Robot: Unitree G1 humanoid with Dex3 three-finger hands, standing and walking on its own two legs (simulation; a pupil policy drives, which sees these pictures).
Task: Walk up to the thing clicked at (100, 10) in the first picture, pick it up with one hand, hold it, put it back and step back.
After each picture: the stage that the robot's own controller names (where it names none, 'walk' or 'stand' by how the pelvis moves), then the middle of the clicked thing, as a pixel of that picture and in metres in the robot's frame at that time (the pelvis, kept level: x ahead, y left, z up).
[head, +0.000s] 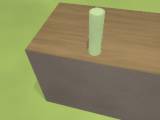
stand; (95, 33) +0.66 -0.04 -0.01
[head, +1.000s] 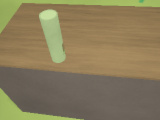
walk; (54, 39) +0.55 +0.18 +0.02
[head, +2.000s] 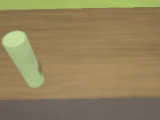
stand; (27, 63) +0.40 +0.23 +0.02
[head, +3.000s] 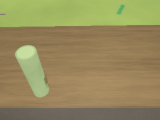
stand; (34, 74) +0.41 +0.22 -0.01
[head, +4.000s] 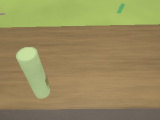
stand; (35, 75) +0.40 +0.22 -0.01
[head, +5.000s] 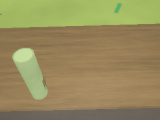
stand; (33, 76) +0.40 +0.22 -0.01
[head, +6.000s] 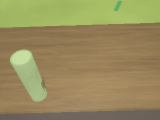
stand; (31, 78) +0.38 +0.23 -0.01
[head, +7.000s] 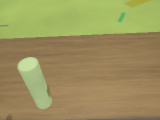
rise first; (37, 85) +0.37 +0.22 -0.01
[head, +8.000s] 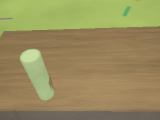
go down; (39, 77) +0.40 +0.22 -0.01
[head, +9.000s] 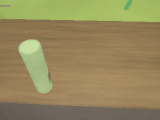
go down; (38, 69) +0.40 +0.21 +0.01
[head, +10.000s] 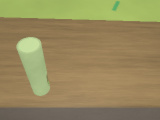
go down; (36, 70) +0.39 +0.19 +0.03
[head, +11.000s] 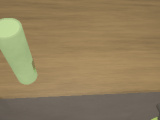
close in; (19, 57) +0.40 +0.20 +0.06
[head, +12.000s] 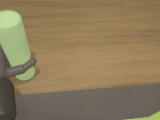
close; (17, 51) +0.42 +0.20 +0.07
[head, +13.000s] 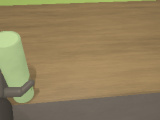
lift; (16, 72) +0.36 +0.21 +0.07
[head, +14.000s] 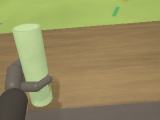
lift; (35, 68) +0.34 +0.16 +0.15
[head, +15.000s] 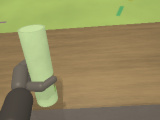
hold; (40, 68) +0.34 +0.15 +0.14
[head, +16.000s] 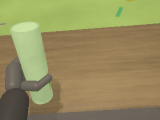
hold; (35, 67) +0.33 +0.16 +0.15
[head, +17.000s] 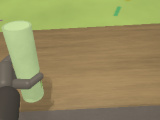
crouch; (26, 65) +0.34 +0.19 +0.15
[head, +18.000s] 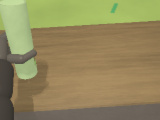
lower; (21, 42) +0.42 +0.21 +0.17
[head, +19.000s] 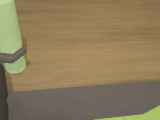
lower; (8, 39) +0.46 +0.22 +0.08
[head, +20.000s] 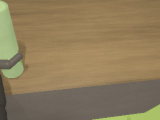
lower; (4, 45) +0.44 +0.22 +0.08
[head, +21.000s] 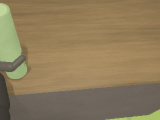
lower; (7, 47) +0.43 +0.22 +0.08
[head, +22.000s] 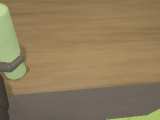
lower; (6, 47) +0.43 +0.23 +0.08
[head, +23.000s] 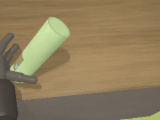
withdraw; (36, 53) +0.41 +0.14 +0.06
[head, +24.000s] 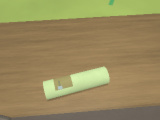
sink last; (76, 82) +0.39 +0.05 -0.05
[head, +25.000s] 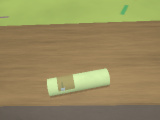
stand; (78, 81) +0.41 +0.06 -0.05
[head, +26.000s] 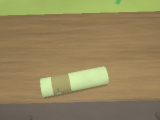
stand; (74, 81) +0.39 +0.06 -0.03
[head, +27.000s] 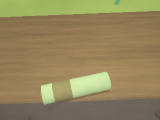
stand; (76, 87) +0.36 +0.05 -0.03
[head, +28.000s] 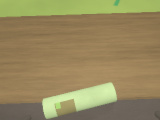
stand; (79, 100) +0.31 +0.04 -0.03
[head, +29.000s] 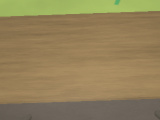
stand; out of the picture +0.24 -0.26 -0.59
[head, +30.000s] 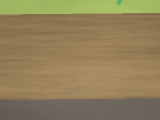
stand; out of the picture +0.24 -0.38 -0.69
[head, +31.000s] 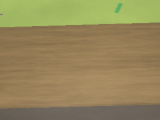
walk; out of the picture +0.24 -0.38 -0.74
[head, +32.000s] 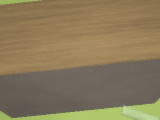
walk; (139, 115) +0.43 -0.35 -0.73
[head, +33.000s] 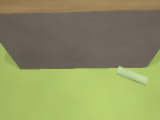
walk; (131, 75) +0.69 -0.39 -0.71
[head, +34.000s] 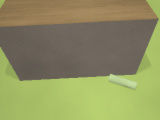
stand; (122, 81) +0.84 -0.34 -0.73
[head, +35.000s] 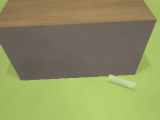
stand; (121, 81) +0.85 -0.33 -0.75
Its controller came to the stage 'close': yes
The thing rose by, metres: 0.20
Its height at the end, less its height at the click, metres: -0.73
